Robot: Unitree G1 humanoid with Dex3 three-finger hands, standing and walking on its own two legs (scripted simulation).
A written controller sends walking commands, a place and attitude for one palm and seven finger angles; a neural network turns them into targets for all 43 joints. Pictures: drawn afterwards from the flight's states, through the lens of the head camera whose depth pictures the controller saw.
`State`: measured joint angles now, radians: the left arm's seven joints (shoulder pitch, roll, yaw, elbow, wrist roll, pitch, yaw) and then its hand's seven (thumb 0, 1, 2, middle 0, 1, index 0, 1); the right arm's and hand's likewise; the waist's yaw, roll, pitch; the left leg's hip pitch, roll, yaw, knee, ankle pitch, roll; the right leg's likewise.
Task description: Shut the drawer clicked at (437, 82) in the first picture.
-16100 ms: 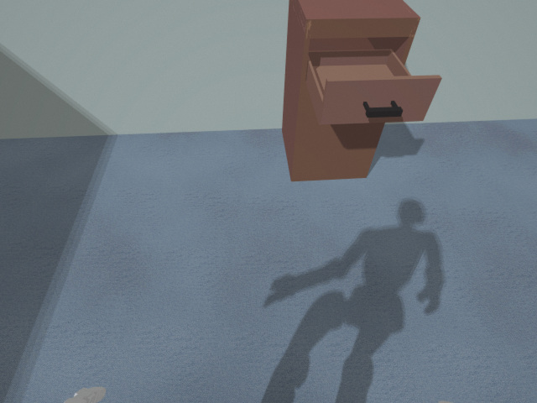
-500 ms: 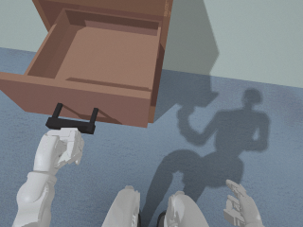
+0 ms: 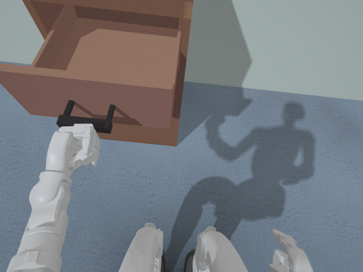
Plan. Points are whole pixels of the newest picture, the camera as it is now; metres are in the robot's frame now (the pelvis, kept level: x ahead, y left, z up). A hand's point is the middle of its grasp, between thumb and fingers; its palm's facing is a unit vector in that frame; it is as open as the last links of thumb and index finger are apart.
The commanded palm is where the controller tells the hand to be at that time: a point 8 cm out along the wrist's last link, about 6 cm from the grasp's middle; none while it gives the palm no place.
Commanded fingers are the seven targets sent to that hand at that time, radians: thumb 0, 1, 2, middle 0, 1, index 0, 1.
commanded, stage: push the drawer shut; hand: left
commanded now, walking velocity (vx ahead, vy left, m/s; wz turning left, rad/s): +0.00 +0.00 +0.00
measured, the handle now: (88, 115) +0.44 +0.23 +0.02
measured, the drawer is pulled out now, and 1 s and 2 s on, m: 0.23 0.11 0.00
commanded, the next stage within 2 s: none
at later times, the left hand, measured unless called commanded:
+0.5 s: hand (101, 125) +0.42 +0.20 +0.01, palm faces -0.04 -1.00 -0.05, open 3.1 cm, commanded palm +0.42 +0.25 +0.02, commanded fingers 0.00 0.90 0.90 -1.40 -1.60 -1.40 -1.60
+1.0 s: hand (106, 104) +0.47 +0.20 +0.02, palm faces -0.03 -1.00 -0.04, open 3.2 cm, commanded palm +0.48 +0.23 +0.02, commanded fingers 0.00 0.90 0.90 -1.40 -1.60 -1.40 -1.60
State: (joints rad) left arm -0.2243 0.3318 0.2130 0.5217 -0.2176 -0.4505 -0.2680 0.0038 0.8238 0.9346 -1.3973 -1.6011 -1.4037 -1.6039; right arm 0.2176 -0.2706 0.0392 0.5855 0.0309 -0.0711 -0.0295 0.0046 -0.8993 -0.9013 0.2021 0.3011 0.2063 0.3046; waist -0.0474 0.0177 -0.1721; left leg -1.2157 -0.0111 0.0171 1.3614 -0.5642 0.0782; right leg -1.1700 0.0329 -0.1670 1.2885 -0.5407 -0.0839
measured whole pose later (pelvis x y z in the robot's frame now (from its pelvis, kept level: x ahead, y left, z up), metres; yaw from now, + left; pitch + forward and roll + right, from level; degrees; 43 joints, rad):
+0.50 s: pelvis +0.00 +0.00 +0.00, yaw -1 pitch +25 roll -4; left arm -0.49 0.39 0.28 0.82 -0.19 -0.50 -0.30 0.00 0.80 0.92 -1.40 -1.60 -1.40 -1.60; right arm 0.24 -0.27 0.04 0.62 0.02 -0.03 -0.02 0.00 -0.90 -0.90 0.20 0.30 0.21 0.30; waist -0.08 0.02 -0.16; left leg -1.24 0.00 0.02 1.36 -0.56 0.08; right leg -1.20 0.04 -0.16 1.29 -0.53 -0.08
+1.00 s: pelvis +0.00 +0.00 -0.01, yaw -1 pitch +27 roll -5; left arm -0.75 0.47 0.34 1.06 -0.14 -0.52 -0.29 0.03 0.78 0.91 -1.40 -1.60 -1.40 -1.60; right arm 0.28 -0.28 0.05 0.64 0.00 0.01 0.00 0.00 -0.90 -0.90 0.20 0.30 0.21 0.30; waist -0.14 0.03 -0.15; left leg -1.31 0.00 0.02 1.39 -0.56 0.08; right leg -1.26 0.04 -0.17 1.31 -0.53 -0.08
